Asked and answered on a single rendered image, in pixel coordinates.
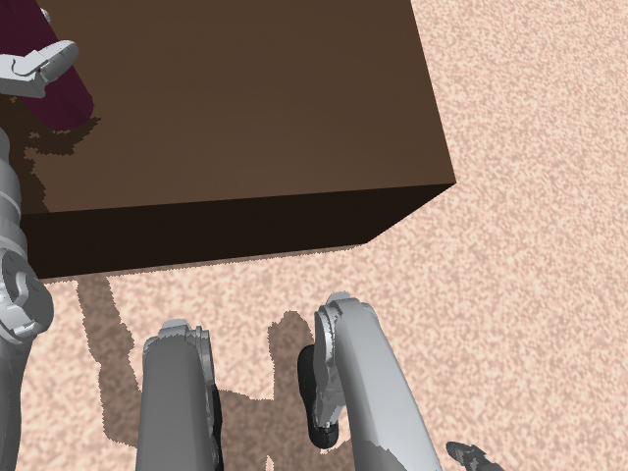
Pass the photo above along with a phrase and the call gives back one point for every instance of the right robot foot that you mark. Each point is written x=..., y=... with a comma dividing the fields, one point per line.
x=320, y=437

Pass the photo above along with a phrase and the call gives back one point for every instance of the left robot arm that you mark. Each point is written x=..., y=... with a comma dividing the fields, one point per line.
x=26, y=309

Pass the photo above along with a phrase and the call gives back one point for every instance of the left robot hand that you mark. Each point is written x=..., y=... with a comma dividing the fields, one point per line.
x=20, y=76

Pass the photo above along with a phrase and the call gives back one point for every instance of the bottle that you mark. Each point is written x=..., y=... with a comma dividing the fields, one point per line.
x=23, y=28

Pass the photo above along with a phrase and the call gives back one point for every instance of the right robot hand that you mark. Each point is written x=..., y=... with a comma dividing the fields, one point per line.
x=471, y=457

